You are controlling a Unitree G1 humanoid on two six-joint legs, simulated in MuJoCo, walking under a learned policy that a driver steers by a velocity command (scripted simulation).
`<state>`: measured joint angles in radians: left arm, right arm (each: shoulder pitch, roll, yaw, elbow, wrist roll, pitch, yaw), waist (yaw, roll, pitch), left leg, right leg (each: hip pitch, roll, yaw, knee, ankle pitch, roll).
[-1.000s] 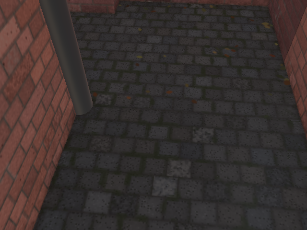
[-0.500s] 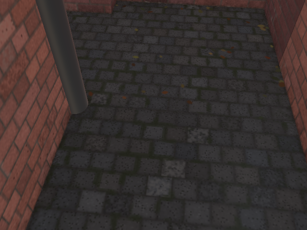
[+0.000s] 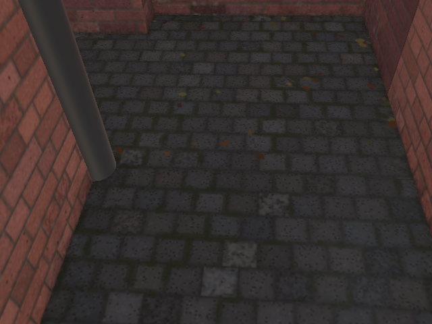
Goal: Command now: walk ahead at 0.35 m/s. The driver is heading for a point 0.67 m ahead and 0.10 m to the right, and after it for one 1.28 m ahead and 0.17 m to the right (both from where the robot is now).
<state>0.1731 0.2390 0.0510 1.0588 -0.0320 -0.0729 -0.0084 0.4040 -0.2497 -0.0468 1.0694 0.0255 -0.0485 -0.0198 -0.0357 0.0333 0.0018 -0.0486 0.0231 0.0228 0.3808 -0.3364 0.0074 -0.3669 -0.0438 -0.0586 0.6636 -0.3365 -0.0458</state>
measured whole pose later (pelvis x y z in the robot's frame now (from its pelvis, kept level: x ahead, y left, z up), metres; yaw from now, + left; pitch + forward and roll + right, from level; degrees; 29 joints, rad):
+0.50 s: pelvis +0.22 -0.02 -0.01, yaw +0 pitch +2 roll -1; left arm 0.45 0.22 0.03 1.09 -0.01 -0.08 0.01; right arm -0.02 -0.22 -0.04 0.85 0.03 -0.08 0.04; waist 0.08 0.03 0.03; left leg -0.63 0.06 0.03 0.56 0.02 0.05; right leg 0.18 0.03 -0.06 0.14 -0.35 -0.02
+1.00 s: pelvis +0.51 +0.00 +0.00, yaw -5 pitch +1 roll +3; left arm 0.09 0.26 0.05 0.89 -0.01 -0.07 -0.02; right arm 0.31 -0.25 -0.04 1.00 -0.02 -0.09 0.00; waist -0.06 -0.05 0.01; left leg 0.04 -0.06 0.14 0.19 -0.25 0.04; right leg -0.68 -0.11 0.02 0.65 0.11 -0.03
